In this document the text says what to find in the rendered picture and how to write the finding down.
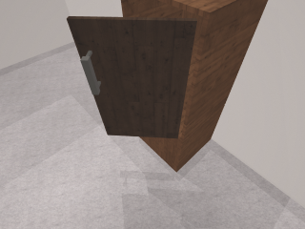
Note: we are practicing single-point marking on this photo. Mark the handle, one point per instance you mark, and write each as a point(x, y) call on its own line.
point(90, 74)

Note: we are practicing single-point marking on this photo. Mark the cupboard door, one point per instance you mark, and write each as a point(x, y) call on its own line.
point(143, 65)

